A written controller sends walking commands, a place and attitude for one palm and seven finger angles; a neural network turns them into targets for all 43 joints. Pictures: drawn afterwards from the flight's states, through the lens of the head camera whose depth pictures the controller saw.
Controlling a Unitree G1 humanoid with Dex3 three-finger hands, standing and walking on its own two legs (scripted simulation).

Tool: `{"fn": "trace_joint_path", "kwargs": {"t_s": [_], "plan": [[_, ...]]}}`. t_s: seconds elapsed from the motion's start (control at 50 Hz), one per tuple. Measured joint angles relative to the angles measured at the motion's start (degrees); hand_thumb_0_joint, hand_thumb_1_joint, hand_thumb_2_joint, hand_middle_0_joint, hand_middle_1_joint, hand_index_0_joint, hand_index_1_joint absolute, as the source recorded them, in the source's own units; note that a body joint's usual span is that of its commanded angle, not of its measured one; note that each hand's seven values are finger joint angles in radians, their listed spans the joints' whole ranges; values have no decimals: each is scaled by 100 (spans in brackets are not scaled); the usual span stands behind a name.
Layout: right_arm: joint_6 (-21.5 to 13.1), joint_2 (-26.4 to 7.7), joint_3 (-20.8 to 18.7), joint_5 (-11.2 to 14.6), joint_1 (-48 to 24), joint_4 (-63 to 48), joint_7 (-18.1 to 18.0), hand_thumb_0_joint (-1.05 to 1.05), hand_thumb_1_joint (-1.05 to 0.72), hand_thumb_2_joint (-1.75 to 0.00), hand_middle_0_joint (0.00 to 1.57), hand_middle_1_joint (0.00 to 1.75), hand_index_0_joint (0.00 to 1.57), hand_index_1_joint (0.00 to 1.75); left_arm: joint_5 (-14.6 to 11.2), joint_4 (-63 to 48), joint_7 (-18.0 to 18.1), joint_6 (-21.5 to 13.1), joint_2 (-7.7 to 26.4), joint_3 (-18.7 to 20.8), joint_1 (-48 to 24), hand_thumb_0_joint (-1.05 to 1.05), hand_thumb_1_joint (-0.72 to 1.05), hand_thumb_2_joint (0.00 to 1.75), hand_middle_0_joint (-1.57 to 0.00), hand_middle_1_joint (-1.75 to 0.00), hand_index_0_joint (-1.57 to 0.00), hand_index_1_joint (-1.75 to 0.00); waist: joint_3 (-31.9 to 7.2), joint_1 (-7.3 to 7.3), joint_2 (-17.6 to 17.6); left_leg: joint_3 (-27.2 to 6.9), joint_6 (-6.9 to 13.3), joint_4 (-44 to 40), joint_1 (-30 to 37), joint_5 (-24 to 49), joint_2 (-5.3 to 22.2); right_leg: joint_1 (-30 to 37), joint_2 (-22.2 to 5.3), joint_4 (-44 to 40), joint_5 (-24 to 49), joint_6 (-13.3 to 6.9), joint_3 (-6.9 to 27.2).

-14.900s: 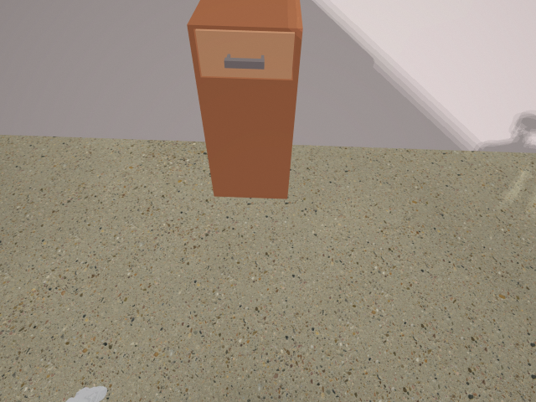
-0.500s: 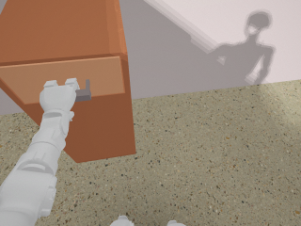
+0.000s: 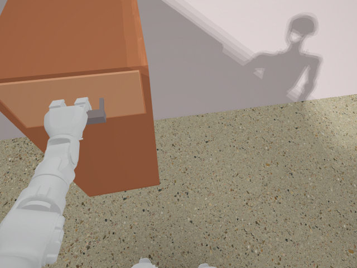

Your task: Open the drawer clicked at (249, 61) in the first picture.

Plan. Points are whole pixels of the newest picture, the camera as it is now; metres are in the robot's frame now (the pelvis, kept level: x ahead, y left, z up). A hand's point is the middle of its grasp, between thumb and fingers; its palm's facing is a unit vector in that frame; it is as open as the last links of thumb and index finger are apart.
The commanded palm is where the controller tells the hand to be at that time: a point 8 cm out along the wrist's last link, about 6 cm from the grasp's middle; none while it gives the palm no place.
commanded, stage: pull the drawer open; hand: left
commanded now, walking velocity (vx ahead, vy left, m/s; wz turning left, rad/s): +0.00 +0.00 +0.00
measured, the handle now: (77, 111) +0.50 +0.24 +0.02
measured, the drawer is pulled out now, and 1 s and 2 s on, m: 0.00 0.05 0.29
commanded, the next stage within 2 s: none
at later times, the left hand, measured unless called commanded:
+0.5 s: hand (75, 144) +0.41 +0.24 -0.01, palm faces -0.02 -0.04 -1.00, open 5.8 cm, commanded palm +0.39 +0.24 +0.05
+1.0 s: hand (75, 149) +0.40 +0.24 -0.01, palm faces -0.03 -0.04 -1.00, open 5.8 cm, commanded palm +0.35 +0.22 +0.05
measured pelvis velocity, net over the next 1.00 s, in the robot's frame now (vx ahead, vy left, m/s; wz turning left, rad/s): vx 0.00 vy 0.00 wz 0.00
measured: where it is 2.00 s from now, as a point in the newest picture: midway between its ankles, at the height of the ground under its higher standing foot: outside the picture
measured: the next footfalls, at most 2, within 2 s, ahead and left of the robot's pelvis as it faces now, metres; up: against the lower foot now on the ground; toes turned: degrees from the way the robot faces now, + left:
none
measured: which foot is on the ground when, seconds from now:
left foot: down 0.00-1.00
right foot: down 0.00-1.00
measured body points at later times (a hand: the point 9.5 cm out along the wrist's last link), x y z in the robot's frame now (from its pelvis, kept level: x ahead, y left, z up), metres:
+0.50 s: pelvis +0.00 +0.00 +0.00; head +0.07 +0.01 +0.45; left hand +0.41 +0.24 +0.05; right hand +0.09 -0.26 -0.12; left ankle +0.00 +0.09 -0.69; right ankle -0.03 -0.12 -0.69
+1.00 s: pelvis +0.00 +0.00 +0.01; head +0.07 -0.01 +0.45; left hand +0.40 +0.23 +0.05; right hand +0.03 -0.27 -0.13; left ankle +0.00 +0.09 -0.69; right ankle -0.04 -0.12 -0.69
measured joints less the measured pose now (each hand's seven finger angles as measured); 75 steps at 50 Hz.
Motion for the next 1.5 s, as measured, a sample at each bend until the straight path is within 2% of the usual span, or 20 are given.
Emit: {"fn": "trace_joint_path", "kwargs": {"t_s": [0.12,0.3,0.36,0.46,0.66,0.88,0.98,1.14,1.34,1.42,1.5], "plan": [[34,9,-33,18,24,-61,19,1,-91,-90,20,30,20,30,-41,-325,-6,21,-64,22,311,0,69,77,-32,-135,-39,-135,-5,51,2,62,16,-91,130,-4,8,109,1,-85,15,15,69],[61,39,-77,40,-88,-121,67,1,-91,-90,20,30,20,30,-125,-1324,98,164,-335,-96,1301,0,70,78,-29,-135,-39,-135,-18,181,29,110,44,-272,512,-33,-11,493,-25,-290,13,39,128],[11,41,-44,19,-190,-67,23,1,-91,-90,20,30,20,30,-33,-1146,207,148,-426,-248,1120,0,69,79,-30,-135,-39,-135,17,239,3,24,45,-228,511,-30,-71,526,-76,-242,-30,41,33],[-5,50,-20,-4,-413,-44,-20,1,-91,-90,20,30,20,30,51,-777,192,148,-456,-344,758,-1,68,81,-33,-135,-39,-135,15,276,-17,-43,29,-147,404,-2,-105,432,-102,-139,-47,22,-45],[-47,68,7,18,-358,-129,-51,1,-91,-90,20,30,20,30,15,-304,89,69,-343,-325,359,-1,67,80,-35,-135,-40,-135,30,244,3,-77,-11,-69,229,66,-92,238,-87,-4,-15,-12,-90],[-44,35,-65,36,7,49,-24,1,-91,-90,20,30,20,30,-49,-320,146,70,-220,-225,404,-1,67,81,-33,-135,-39,-135,52,180,34,-65,-46,-27,135,86,-37,121,-34,53,16,-49,-78],[-7,18,-106,67,92,23,10,1,-91,-90,20,30,20,30,-179,-840,100,198,-262,-202,938,-1,68,80,-31,-135,-38,-135,44,197,55,23,-37,-184,350,90,-5,302,-13,-98,57,-42,22],[-53,8,-109,76,-141,-140,82,1,-91,-90,20,30,20,30,-309,-2369,147,453,-518,-323,2408,1,70,79,-28,-135,-39,-135,34,308,75,111,-8,-420,834,42,-17,768,-35,-340,41,-14,129],[-169,-1,-31,10,-937,-463,156,1,-91,-90,20,30,19,30,-178,-3813,234,885,-878,-869,3693,2,69,81,-26,-135,-41,-135,100,609,64,11,1,-405,1169,-32,-135,1144,-141,-306,-103,-7,19],[-185,46,54,-13,-1201,-567,134,1,-91,-90,20,30,19,30,-126,-4089,175,910,-940,-988,3963,2,68,81,-26,-135,-42,-135,127,740,34,-29,-17,-390,1268,-39,-164,1244,-164,-259,-147,-29,-25],[-208,130,151,-30,-1354,-669,140,1,-91,-90,20,30,20,30,-102,-4359,99,861,-931,-1004,4284,3,68,80,-27,-135,-42,-135,148,812,12,-46,-48,-393,1370,-45,-164,1333,-163,-227,-173,-60,-42]]}}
